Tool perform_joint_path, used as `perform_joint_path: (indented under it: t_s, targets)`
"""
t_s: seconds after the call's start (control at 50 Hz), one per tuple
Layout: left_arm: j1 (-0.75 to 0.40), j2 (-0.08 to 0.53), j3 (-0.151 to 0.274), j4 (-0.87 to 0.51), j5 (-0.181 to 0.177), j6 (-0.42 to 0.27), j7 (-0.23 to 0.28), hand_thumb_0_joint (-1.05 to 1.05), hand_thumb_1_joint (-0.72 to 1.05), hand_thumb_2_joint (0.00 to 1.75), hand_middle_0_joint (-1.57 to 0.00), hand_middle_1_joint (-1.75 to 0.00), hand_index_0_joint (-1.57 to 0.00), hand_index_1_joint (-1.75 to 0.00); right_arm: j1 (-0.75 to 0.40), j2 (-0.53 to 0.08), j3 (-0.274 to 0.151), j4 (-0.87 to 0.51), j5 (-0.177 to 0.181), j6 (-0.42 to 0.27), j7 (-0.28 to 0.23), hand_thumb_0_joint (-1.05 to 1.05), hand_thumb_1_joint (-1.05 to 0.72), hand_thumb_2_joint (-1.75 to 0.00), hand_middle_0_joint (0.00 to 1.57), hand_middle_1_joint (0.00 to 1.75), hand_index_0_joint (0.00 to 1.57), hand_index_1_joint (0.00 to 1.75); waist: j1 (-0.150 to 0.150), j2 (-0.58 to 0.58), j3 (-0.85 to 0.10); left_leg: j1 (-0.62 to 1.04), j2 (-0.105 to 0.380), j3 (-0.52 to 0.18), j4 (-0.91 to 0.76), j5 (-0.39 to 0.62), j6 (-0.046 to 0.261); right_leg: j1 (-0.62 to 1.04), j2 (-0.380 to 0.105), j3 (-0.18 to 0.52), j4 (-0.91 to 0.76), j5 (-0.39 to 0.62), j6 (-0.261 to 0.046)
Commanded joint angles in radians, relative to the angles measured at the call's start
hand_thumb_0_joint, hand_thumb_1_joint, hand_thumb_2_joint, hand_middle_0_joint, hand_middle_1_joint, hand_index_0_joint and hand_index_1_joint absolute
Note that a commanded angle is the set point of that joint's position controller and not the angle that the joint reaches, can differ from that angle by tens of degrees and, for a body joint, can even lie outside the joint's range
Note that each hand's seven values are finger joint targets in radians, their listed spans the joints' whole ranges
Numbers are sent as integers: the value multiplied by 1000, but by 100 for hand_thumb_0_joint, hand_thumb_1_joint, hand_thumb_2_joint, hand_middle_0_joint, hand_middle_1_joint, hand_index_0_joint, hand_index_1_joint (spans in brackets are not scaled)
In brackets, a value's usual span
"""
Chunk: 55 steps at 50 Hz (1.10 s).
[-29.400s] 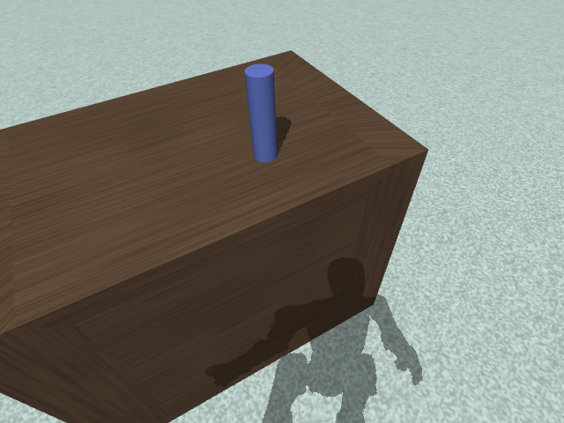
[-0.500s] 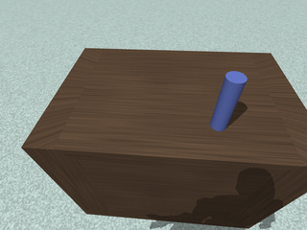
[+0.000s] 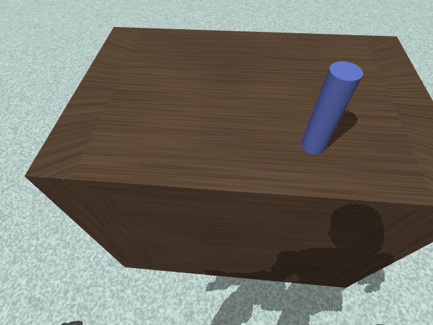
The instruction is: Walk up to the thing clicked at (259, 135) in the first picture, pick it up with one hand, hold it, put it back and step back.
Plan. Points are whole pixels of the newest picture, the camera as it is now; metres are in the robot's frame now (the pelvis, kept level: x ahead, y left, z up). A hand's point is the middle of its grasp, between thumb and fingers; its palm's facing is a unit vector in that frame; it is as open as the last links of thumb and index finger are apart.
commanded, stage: step back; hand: right
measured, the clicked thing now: (327, 113) +0.50 -0.20 +0.08
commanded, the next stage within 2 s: none
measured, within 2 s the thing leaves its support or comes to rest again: neither
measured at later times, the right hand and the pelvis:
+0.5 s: hand out of the picture -0.03 -0.22 -0.15, palm faces -0.09 +0.90 -0.42, open 7.3 cm; pelvis -0.09 +0.05 -0.01, yaw +3 degrees
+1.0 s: hand out of the picture -0.09 -0.23 -0.16, palm faces +0.01 +0.93 -0.37, open 7.3 cm; pelvis -0.19 +0.04 -0.01, yaw -3 degrees
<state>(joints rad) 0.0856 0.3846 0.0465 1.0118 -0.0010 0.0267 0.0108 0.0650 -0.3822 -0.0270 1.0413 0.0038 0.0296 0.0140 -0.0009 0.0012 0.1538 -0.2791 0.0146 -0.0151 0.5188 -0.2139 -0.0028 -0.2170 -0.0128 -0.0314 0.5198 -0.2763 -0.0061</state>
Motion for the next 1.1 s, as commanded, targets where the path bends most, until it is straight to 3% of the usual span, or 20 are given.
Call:
perform_joint_path:
  t_s: [0.0, 0.06, 0.1, 0.14, 0.22, 0.28, 0.32, 0.34, 0.36, 0.38, 0.4, 0.46, 0.62, 0.74, 0.76, 0.78, 0.8, 0.9, 1.02, 1.08]
  targets:
    - [31, 200, 52, -83, 5, 0, 6, 0, 90, 90, -20, -30, -20, -30, 6, -249, -73, -88, 0, -1, -15, 0, -90, -90, 20, 30, 20, 30, 3, 63, -229, 24, 145, -175, -13, 243, 162, 18, -72, 90, 81, 135, -95]
    - [70, 218, 58, -93, 15, -1, 2, 0, 90, 90, -20, -30, -20, -30, -18, -243, -76, -118, -3, 5, -12, 0, -90, -90, 20, 30, 20, 30, 24, 18, -222, -30, 99, -156, 78, 102, 153, -22, -116, 159, 36, 78, -132]
    - [44, 292, 80, -110, 24, -10, 1, 0, 90, 90, -20, -30, -20, -30, -23, -199, -67, -131, -1, 12, -9, 0, -90, -90, 20, 30, 20, 30, 40, -159, -167, -98, -88, -30, 372, -176, 53, -68, -306, 356, -178, 179, -238]
    - [-14, 325, 92, -161, 44, -22, 9, 0, 90, 90, -20, -30, -20, -30, 47, -207, -72, -132, -14, 28, -13, 0, -90, -90, 20, 30, 20, 30, 20, -189, -141, -130, -75, -117, 624, -378, 33, -144, -426, 460, -200, 283, -319]
    - [-129, 270, 80, -216, 50, -20, 19, 0, 90, 90, -20, -30, -20, -30, 167, -216, -80, -123, 11, 18, -10, 0, -90, -90, 20, 30, 20, 30, -43, -176, -165, -97, -44, -100, 534, -289, 30, -99, -283, 221, -90, 306, -202]
    - [-27, 254, 83, -211, 43, -9, 23, 0, 90, 90, -20, -30, -20, -30, 130, -202, -72, -150, -8, 2, -13, 0, -90, -90, 20, 30, 20, 30, 18, -158, -197, -117, -13, -43, 203, -268, 26, 82, -254, 208, 16, 377, -164]
    - [-42, 261, 80, -223, 17, 7, 15, 0, 90, 90, -20, -30, -20, -30, 200, -185, -73, -132, -26, -14, -22, 0, -90, -90, 20, 30, 20, 30, -27, -154, -221, -18, -31, 22, -108, -22, 20, 108, -208, 151, 148, 430, -124]
    - [7, 218, 70, -228, 8, 16, 10, 0, 90, 90, -20, -30, -20, -30, 171, -218, -84, -142, -38, -21, -27, 0, -90, -90, 20, 30, 20, 30, -3, -32, -234, 83, 36, -81, -150, 208, 28, 8, -125, 100, 263, 308, -83]
    - [25, 161, 57, -244, 2, 21, 10, 0, 90, 90, -20, -30, -20, -30, 155, -306, -105, -161, -56, -25, -30, 0, -90, -90, 20, 30, 20, 30, 10, 200, -230, 184, 226, -372, -129, 492, 88, -223, 32, 65, 436, -92, -31]
    - [10, 169, 66, -238, 3, 27, 21, 0, 90, 90, -20, -30, -20, -30, 117, -351, -110, -181, -55, -22, -27, 0, -90, -90, 20, 30, 20, 30, 12, 159, -209, 170, 294, -402, -93, 617, 187, -299, 121, 136, 540, -355, -19]
    - [-34, 185, 70, -244, 14, 27, 35, 0, 90, 90, -20, -30, -20, -30, 141, -396, -119, -190, -44, -19, -27, 0, -90, -90, 20, 30, 20, 30, -53, 255, -213, 82, 386, -519, -140, 552, 286, -275, 123, 213, 636, -431, -5]
    - [20, 194, 74, -217, -2, 24, 26, 0, 90, 90, -20, -30, -20, -30, 14, -252, -87, -211, -51, -18, -45, 0, -90, -90, 20, 30, 20, 30, 27, 121, -165, 169, 191, -206, -62, 559, 178, -363, 124, 256, 715, -234, -19]
    - [36, 172, 75, -253, 19, 4, 15, 0, 90, 90, -20, -30, -20, -30, 125, -245, -96, -233, -25, -16, -57, 0, -90, -90, 20, 30, 20, 30, -36, 125, -191, 293, 272, -215, -2, 543, 263, -284, 72, 166, 434, -235, 32]
    - [171, 175, 84, -194, 36, -22, 8, 0, 90, 90, -20, -30, -20, -30, 42, -236, -83, -271, -3, 4, -39, 0, -90, -90, 20, 30, 20, 30, 22, 103, -260, 96, 169, -105, 150, 231, 146, 63, 36, 69, -129, 150, -22]
    - [166, 235, 98, -202, 48, -29, 10, 0, 90, 90, -20, -30, -20, -30, 36, -204, -72, -281, 4, 5, -36, 0, -90, -90, 20, 30, 20, 30, 19, -17, -252, -58, 109, -86, 214, 90, 91, 120, -72, 257, -99, 257, -61]
    - [136, 297, 112, -224, 43, -30, 7, 0, 90, 90, -20, -30, -20, -30, 36, -168, -59, -294, 7, 6, -34, 0, -90, -90, 20, 30, 20, 30, 19, -207, -188, -224, -55, -24, 364, -229, 29, 106, -234, 489, -147, 288, -168]
    - [73, 366, 118, -253, 48, -29, 7, 0, 90, 90, -20, -30, -20, -30, 11, -190, -75, -279, -3, 15, -51, 0, -90, -90, 20, 30, 20, 30, 56, -286, -146, -161, -88, -93, 610, -460, 11, -102, -395, 631, -182, 371, -331]
    - [28, 216, 94, -292, 34, -20, 15, 0, 90, 90, -20, -30, -20, -30, 98, -194, -64, -231, 11, -2, -50, 0, -90, -90, 20, 30, 20, 30, 9, -121, -168, -194, -133, -140, 692, -311, -9, 9, -186, 268, -46, 543, -209]
    - [80, 220, 92, -315, 40, 0, 23, 0, 90, 90, -20, -30, -20, -30, 124, -177, -59, -251, -8, -19, -52, 0, -90, -90, 20, 30, 20, 30, 42, -215, -213, -158, -32, -51, 232, -303, -13, 177, -218, 280, 10, 532, -208]
    - [33, 225, 82, -328, 18, 21, 12, 0, 90, 90, -20, -30, -20, -30, 217, -189, -79, -206, -24, -33, -48, 0, -90, -90, 20, 30, 20, 30, -9, -165, -256, 41, -43, 9, -127, 25, 9, 84, -159, 220, 149, 419, -136]
